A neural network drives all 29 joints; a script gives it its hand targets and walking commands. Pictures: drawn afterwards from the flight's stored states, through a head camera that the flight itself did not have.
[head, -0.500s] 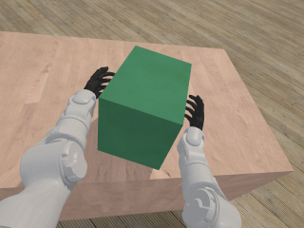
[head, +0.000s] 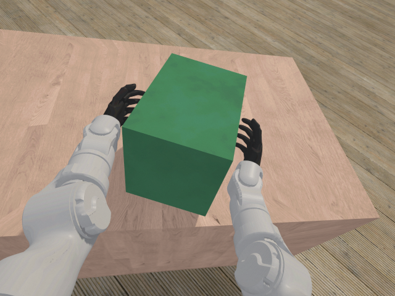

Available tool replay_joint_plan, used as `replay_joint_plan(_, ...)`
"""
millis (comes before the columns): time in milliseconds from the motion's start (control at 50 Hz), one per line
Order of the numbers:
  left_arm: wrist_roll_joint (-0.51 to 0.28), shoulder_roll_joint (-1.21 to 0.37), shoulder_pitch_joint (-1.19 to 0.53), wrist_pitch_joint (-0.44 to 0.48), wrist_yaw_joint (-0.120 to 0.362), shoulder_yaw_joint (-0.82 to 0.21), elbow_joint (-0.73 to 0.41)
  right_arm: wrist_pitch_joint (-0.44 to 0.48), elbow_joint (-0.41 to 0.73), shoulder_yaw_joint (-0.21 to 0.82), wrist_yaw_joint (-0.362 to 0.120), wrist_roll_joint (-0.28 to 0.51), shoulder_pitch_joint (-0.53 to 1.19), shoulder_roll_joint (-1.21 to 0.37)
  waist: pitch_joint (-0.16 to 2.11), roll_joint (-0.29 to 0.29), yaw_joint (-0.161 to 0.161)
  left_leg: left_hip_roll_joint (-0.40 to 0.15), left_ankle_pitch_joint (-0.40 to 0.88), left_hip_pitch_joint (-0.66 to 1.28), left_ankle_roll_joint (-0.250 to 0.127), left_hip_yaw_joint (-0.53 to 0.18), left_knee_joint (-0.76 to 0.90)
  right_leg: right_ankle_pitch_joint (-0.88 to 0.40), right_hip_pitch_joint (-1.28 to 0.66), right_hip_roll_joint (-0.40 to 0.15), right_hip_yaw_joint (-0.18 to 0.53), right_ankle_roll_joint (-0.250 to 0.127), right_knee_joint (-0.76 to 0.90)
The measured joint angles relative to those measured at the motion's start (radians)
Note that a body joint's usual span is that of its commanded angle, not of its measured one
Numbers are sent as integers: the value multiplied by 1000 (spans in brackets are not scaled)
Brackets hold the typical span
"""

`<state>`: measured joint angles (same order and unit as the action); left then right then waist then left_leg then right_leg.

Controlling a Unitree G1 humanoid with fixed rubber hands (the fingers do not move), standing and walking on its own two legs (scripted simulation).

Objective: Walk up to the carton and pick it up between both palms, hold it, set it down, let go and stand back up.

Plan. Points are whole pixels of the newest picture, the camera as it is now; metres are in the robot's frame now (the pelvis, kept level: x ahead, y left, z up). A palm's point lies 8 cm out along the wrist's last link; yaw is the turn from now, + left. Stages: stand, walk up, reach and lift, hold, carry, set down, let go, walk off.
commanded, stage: set down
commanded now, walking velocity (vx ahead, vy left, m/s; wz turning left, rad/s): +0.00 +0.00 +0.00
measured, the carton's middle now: (188, 132) +0.50 -0.03 +0.00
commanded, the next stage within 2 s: none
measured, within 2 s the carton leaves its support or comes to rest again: rests again in 0.16 s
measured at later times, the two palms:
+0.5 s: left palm (113, 121) +0.47 +0.14 +0.06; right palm (245, 161) +0.38 -0.14 +0.05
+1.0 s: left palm (113, 122) +0.47 +0.14 +0.06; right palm (244, 162) +0.38 -0.14 +0.04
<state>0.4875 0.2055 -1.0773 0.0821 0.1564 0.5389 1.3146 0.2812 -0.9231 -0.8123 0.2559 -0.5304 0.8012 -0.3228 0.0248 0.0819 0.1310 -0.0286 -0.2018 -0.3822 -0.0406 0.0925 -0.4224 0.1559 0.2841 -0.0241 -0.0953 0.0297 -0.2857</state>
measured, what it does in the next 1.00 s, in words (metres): stands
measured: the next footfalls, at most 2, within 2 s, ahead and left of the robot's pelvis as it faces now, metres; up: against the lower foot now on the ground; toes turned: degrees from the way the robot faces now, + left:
none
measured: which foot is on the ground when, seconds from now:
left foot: down 0.00-1.00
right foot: down 0.00-1.00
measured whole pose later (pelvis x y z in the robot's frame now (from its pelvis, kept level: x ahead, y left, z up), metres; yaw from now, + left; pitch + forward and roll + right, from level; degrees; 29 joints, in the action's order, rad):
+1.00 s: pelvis -0.01 +0.00 -0.01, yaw +1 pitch +14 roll -3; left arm 0.56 0.20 -1.10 0.12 0.17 0.60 1.30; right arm 0.38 -0.98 -0.88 0.25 -0.57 0.83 -0.31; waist 0.06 0.06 0.15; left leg -0.03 -0.21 -0.54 -0.05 0.06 -0.50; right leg 0.16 0.41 -0.02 -0.12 0.03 -0.33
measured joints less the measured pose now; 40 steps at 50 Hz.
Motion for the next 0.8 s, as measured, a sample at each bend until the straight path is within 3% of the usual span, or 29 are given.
replay_joint_plan(320,18,-9,-5,49,-1,17,25,48,-34,-58,-2,-25,-1,2,25,-15,-4,-5,-15,-70,-1,-12,-41,4,54,5,-10,1,-15)
replay_joint_plan(800,67,0,-25,52,7,52,22,98,-62,-73,-4,-42,24,13,34,-24,7,-10,-19,-141,-2,-30,-80,4,112,10,-23,-1,-37)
